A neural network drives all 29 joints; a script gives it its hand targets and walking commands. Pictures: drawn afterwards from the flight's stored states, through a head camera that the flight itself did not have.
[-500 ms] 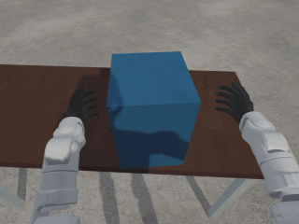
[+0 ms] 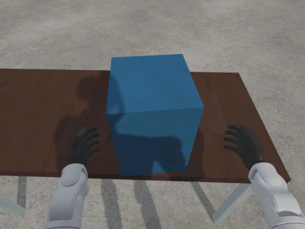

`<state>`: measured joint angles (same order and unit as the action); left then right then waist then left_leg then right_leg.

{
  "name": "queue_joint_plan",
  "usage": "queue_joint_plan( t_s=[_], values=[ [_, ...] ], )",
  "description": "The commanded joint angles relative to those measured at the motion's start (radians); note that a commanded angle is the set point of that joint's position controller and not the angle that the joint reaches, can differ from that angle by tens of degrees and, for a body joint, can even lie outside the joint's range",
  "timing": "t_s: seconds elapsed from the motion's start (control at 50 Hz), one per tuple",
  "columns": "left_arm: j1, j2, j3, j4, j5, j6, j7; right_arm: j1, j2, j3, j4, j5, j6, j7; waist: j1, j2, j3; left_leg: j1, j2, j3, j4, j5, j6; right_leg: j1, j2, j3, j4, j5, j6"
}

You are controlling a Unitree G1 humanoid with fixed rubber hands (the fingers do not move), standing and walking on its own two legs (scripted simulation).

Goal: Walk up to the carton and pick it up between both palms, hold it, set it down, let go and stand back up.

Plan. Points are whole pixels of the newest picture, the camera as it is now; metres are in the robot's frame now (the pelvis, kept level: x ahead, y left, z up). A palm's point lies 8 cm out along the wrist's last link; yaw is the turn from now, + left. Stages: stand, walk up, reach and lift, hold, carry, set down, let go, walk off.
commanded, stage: set down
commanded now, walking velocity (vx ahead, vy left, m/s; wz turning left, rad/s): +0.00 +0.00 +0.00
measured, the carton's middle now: (151, 117) +0.43 +0.05 +0.05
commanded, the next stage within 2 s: let go in 1.56 s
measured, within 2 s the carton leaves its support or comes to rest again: neither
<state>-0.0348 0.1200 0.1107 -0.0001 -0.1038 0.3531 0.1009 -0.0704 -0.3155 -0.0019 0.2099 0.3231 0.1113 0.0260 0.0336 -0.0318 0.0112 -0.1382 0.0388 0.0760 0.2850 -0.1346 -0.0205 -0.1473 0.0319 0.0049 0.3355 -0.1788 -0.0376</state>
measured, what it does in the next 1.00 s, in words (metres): stands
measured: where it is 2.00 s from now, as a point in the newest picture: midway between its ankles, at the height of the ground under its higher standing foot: outside the picture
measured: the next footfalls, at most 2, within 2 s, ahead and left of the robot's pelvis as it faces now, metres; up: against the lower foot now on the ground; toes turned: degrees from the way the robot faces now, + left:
none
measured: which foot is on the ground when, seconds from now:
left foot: down 0.00-1.00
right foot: down 0.00-1.00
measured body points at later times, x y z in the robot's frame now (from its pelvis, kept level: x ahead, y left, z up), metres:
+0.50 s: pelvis +0.01 +0.00 +0.00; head +0.01 +0.02 +0.45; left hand +0.22 +0.21 -0.01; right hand +0.24 -0.21 +0.00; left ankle +0.01 +0.13 -0.75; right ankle +0.00 -0.09 -0.75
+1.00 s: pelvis +0.02 +0.01 +0.00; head +0.01 +0.03 +0.45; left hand +0.20 +0.23 -0.05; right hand +0.21 -0.20 -0.05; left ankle +0.01 +0.13 -0.75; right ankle +0.00 -0.09 -0.75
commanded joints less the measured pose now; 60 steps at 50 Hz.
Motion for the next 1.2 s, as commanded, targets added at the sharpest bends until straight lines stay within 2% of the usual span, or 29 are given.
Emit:
queue_joint_plan(
  t_s=[0.0,0.04,0.08,0.1,0.14,0.18,0.26,0.32,0.42,0.46,0.5,0.58,0.66,0.76,0.8,0.84,0.86,0.9,0.94,0.96,0.98,1.02,1.04,1.06,1.08,1.1,1.12,1.14,1.18],
  values=[
    [-0.138,0.071,0.010,-0.175,0.020,-0.118,0.005,-0.153,-0.119,-0.069,-0.178,-0.015,-0.091,0.011,0.006,-0.023,-0.228,0.142,-0.051,-0.032,-0.002,0.163,0.030,0.028,-0.008,0.058,-0.060,0.204,0.023],
    [-0.119,0.065,-0.002,-0.176,0.024,-0.163,0.011,-0.130,-0.120,-0.073,-0.199,-0.024,-0.126,0.020,0.014,-0.013,-0.243,0.145,-0.051,-0.030,0.001,0.171,0.026,0.017,-0.007,0.056,-0.061,0.200,0.018],
    [-0.046,0.056,-0.014,-0.172,0.036,-0.200,0.013,-0.046,-0.109,-0.058,-0.183,-0.022,-0.161,0.022,0.005,0.002,-0.226,0.164,-0.053,-0.031,0.015,0.226,0.019,0.034,-0.011,0.058,-0.055,0.279,0.016],
    [-0.039,0.057,-0.013,-0.159,0.043,-0.215,0.009,-0.048,-0.115,-0.055,-0.190,-0.027,-0.179,0.019,0.006,-0.016,-0.227,0.162,-0.053,-0.028,0.012,0.216,0.021,0.041,-0.009,0.054,-0.057,0.278,0.020],
    [-0.005,0.042,-0.033,-0.135,0.040,-0.255,0.013,-0.002,-0.103,-0.059,-0.177,-0.039,-0.207,0.025,0.000,-0.024,-0.204,0.157,-0.049,-0.030,0.007,0.190,0.023,0.022,-0.009,0.052,-0.057,0.243,0.019],
    [-0.007,0.043,-0.041,-0.126,0.039,-0.292,0.024,0.008,-0.099,-0.059,-0.157,-0.044,-0.227,0.036,0.016,-0.015,-0.179,0.160,-0.043,-0.029,0.006,0.187,0.020,0.003,-0.008,0.048,-0.062,0.197,0.010],
    [0.036,0.044,-0.069,-0.097,0.039,-0.361,0.033,0.061,-0.103,-0.069,-0.142,-0.049,-0.279,0.049,0.004,-0.004,-0.186,0.152,-0.046,-0.027,0.009,0.175,0.016,0.001,-0.011,0.053,-0.063,0.188,0.004],
    [0.092,0.039,-0.075,-0.028,0.045,-0.396,0.043,0.096,-0.080,-0.049,-0.102,-0.060,-0.302,0.056,0.023,-0.045,-0.117,0.123,-0.042,-0.027,-0.005,0.126,0.032,-0.003,-0.017,0.057,-0.067,0.148,0.007],
    [0.129,0.028,-0.097,0.000,0.058,-0.450,0.049,0.153,-0.068,-0.039,-0.030,-0.054,-0.348,0.059,0.017,0.002,-0.087,0.130,-0.038,-0.028,0.005,0.136,0.018,-0.020,-0.016,0.052,-0.067,0.109,-0.010],
    [0.147,0.030,-0.106,0.011,0.051,-0.461,0.050,0.162,-0.065,-0.043,-0.023,-0.069,-0.365,0.058,0.008,-0.019,-0.100,0.142,-0.039,-0.026,0.014,0.133,0.019,-0.028,-0.015,0.050,-0.070,0.108,-0.005],
    [0.149,0.036,-0.118,0.038,0.054,-0.477,0.050,0.176,-0.057,-0.047,0.022,-0.080,-0.376,0.059,0.007,0.002,-0.092,0.142,-0.038,-0.027,0.015,0.106,0.013,-0.035,-0.017,0.044,-0.065,0.081,-0.007],
    [0.161,0.050,-0.113,0.050,0.057,-0.491,0.052,0.177,-0.053,-0.037,0.034,-0.087,-0.396,0.055,0.020,-0.004,-0.101,0.129,-0.038,-0.020,0.021,0.115,0.014,-0.007,-0.018,0.045,-0.055,0.098,-0.005],
    [0.141,0.064,-0.119,0.101,0.043,-0.479,0.040,0.173,-0.025,-0.039,0.073,-0.120,-0.387,0.047,0.011,-0.004,-0.079,0.107,-0.039,-0.015,0.018,0.055,0.018,-0.027,-0.026,0.047,-0.062,0.046,-0.001],
    [0.172,0.075,-0.114,0.174,0.057,-0.442,0.016,0.210,-0.015,-0.025,0.135,-0.146,-0.362,0.038,0.007,0.007,-0.036,0.132,-0.040,-0.019,0.026,0.101,0.006,-0.027,-0.029,0.046,-0.076,0.072,0.000],
    [0.173,0.093,-0.094,0.112,0.060,-0.439,0.009,0.204,-0.018,-0.029,0.086,-0.150,-0.369,0.029,0.016,0.008,-0.082,0.144,-0.040,-0.016,0.036,0.155,0.004,-0.004,-0.023,0.039,-0.068,0.126,0.005],
    [0.202,0.093,-0.093,0.182,0.064,-0.430,-0.001,0.225,-0.008,-0.020,0.136,-0.163,-0.365,0.025,0.005,0.002,-0.046,0.147,-0.043,-0.016,0.039,0.164,0.002,0.004,-0.024,0.042,-0.069,0.152,0.008],
    [0.210,0.097,-0.087,0.134,0.060,-0.435,-0.001,0.226,-0.021,-0.027,0.098,-0.159,-0.375,0.026,0.017,0.008,-0.084,0.158,-0.040,-0.018,0.040,0.198,-0.002,0.018,-0.018,0.031,-0.067,0.172,0.007],
    [0.238,0.090,-0.098,0.197,0.065,-0.424,-0.012,0.246,-0.019,-0.026,0.154,-0.172,-0.374,0.030,0.002,0.005,-0.048,0.176,-0.040,-0.019,0.042,0.200,-0.005,-0.011,-0.016,0.027,-0.082,0.153,0.004],
    [0.234,0.099,-0.098,0.174,0.060,-0.419,-0.017,0.251,-0.013,-0.029,0.136,-0.183,-0.370,0.028,0.004,0.001,-0.029,0.171,-0.039,-0.022,0.035,0.188,-0.003,-0.020,-0.018,0.026,-0.092,0.132,0.004],
    [0.219,0.104,-0.102,0.195,0.060,-0.413,-0.021,0.248,-0.008,-0.037,0.153,-0.200,-0.365,0.023,-0.010,0.003,-0.026,0.166,-0.042,-0.018,0.036,0.172,-0.002,-0.027,-0.021,0.026,-0.097,0.123,0.007],
    [0.203,0.122,-0.095,0.171,0.054,-0.418,-0.019,0.235,-0.004,-0.038,0.123,-0.199,-0.367,0.023,0.002,0.004,-0.050,0.158,-0.041,-0.017,0.038,0.165,-0.001,-0.019,-0.023,0.025,-0.089,0.113,0.010],
    [0.208,0.128,-0.094,0.205,0.054,-0.411,-0.027,0.244,0.018,-0.034,0.151,-0.220,-0.358,0.016,-0.005,0.000,-0.027,0.157,-0.044,-0.015,0.043,0.145,-0.001,-0.033,-0.030,0.030,-0.094,0.100,0.014],
    [0.214,0.122,-0.094,0.181,0.059,-0.415,-0.019,0.246,0.007,-0.041,0.155,-0.212,-0.362,0.022,0.010,0.031,-0.045,0.172,-0.034,-0.020,0.038,0.161,-0.005,-0.039,-0.021,0.017,-0.086,0.089,0.004],
    [0.215,0.121,-0.097,0.172,0.058,-0.418,-0.012,0.242,-0.002,-0.050,0.166,-0.212,-0.364,0.031,0.007,0.027,-0.053,0.183,-0.027,-0.022,0.041,0.173,-0.008,-0.040,-0.012,0.008,-0.086,0.071,-0.001],
    [0.241,0.110,-0.103,0.236,0.068,-0.403,-0.018,0.264,0.014,-0.040,0.215,-0.223,-0.355,0.029,-0.007,0.040,-0.023,0.183,-0.031,-0.027,0.050,0.182,-0.013,-0.043,-0.017,0.017,-0.094,0.079,-0.005],
    [0.236,0.127,-0.091,0.202,0.063,-0.408,-0.022,0.253,0.007,-0.037,0.169,-0.218,-0.363,0.028,0.006,0.023,-0.057,0.183,-0.033,-0.026,0.054,0.193,-0.008,-0.029,-0.019,0.020,-0.093,0.094,0.001],
    [0.254,0.125,-0.093,0.266,0.066,-0.392,-0.033,0.265,0.020,-0.030,0.222,-0.235,-0.354,0.020,-0.007,0.014,-0.017,0.176,-0.037,-0.023,0.052,0.186,-0.007,-0.029,-0.022,0.024,-0.096,0.108,0.005],
    [0.250,0.137,-0.082,0.232,0.066,-0.390,-0.037,0.259,0.008,-0.038,0.192,-0.235,-0.361,0.019,0.007,0.018,-0.041,0.176,-0.037,-0.020,0.051,0.198,-0.008,-0.013,-0.017,0.016,-0.089,0.119,0.009],
    [0.240,0.150,-0.077,0.255,0.069,-0.379,-0.047,0.257,0.027,-0.035,0.225,-0.248,-0.360,0.014,0.007,0.020,-0.046,0.170,-0.040,-0.018,0.058,0.200,-0.007,-0.012,-0.020,0.015,-0.083,0.127,0.011]
  ],
)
